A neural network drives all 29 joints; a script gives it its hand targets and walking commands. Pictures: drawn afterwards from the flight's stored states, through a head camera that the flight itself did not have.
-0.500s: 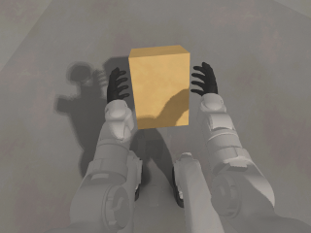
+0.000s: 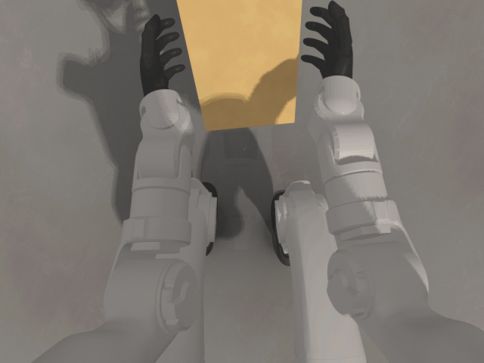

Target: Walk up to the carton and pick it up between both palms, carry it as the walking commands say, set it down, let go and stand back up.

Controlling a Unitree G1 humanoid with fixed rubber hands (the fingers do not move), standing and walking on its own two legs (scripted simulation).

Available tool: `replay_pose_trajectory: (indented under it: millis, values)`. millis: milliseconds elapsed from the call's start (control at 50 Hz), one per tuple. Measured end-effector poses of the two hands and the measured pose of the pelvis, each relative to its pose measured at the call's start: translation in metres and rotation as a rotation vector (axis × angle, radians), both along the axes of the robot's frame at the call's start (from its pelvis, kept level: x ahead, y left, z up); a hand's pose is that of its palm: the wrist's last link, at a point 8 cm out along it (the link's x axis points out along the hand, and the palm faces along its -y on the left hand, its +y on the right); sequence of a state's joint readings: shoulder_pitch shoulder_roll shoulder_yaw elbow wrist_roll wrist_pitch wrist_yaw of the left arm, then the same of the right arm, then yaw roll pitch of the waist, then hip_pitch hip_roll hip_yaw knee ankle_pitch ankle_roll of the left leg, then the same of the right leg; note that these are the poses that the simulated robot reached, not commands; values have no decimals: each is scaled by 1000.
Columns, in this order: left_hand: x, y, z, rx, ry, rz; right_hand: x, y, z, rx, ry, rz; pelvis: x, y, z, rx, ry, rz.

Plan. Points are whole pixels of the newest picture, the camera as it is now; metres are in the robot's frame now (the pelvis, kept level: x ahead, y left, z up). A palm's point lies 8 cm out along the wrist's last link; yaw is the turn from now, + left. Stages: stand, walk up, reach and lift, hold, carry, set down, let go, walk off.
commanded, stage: set down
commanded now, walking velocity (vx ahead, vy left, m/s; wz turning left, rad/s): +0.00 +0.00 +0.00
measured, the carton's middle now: (242, 46) +0.54 +0.01 -0.27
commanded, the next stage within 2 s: none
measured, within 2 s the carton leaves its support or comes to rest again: neither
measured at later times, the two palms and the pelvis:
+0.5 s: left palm (169, 74) +0.49 +0.13 -0.23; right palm (324, 64) +0.50 -0.11 -0.22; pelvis -0.02 +0.00 -0.06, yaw +0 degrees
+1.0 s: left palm (174, 60) +0.52 +0.13 -0.29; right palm (314, 62) +0.52 -0.12 -0.30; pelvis -0.01 -0.01 -0.10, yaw +0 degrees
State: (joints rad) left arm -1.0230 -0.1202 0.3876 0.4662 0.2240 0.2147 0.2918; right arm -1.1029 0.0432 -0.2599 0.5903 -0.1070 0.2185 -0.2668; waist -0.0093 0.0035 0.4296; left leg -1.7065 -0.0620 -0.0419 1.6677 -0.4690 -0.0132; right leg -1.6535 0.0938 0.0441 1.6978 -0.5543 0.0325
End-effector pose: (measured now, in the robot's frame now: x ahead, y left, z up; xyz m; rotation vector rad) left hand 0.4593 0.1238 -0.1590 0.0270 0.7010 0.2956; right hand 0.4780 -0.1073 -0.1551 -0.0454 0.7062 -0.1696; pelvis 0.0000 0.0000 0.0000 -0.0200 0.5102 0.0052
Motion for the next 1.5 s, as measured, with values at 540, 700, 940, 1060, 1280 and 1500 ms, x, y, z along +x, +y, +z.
replay_pose_trajectory:
  millis: [540, 700, 940, 1060, 1280, 1500]
  values:
    - [28, 3, -80, -67, 44, -29, 27, -4, -79, 6, 46, 65, -16, -2, -61, -1, -4, -4]
    - [35, 1, -97, 1, 42, -56, 34, -5, -98, -13, 40, 73, -13, -4, -79, 2, 4, -6]
    - [55, -2, -125, -86, 80, -108, 43, -15, -132, -14, 89, 88, -12, -5, -99, 2, 33, -9]
    - [68, 13, -137, -44, 94, -116, 53, -4, -148, 32, 82, 125, -6, -7, -108, 7, 52, -10]
    - [90, 20, -151, -75, 61, -146, 76, -2, -160, 51, 35, 143, 0, -7, -125, 4, 78, -10]
    - [109, 23, -166, -122, 30, -152, 92, -5, -176, 107, -8, 147, 8, -7, -140, 4, 99, -10]
